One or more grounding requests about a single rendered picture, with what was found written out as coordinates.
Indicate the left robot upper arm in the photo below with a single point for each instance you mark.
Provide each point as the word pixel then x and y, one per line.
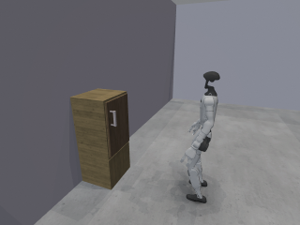
pixel 209 104

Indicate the robot right shin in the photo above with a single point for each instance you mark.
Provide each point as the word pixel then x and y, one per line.
pixel 199 165

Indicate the handle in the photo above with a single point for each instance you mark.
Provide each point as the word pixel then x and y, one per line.
pixel 114 118

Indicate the left robot forearm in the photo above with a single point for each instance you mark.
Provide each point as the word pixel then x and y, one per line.
pixel 204 132

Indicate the robot left thigh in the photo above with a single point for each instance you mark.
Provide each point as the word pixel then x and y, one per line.
pixel 203 147

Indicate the robot right hand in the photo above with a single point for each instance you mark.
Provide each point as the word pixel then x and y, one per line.
pixel 195 126

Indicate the robot left hand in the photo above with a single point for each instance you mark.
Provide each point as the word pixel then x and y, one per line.
pixel 191 154

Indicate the cupboard door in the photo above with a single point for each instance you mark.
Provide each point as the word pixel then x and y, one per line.
pixel 117 136

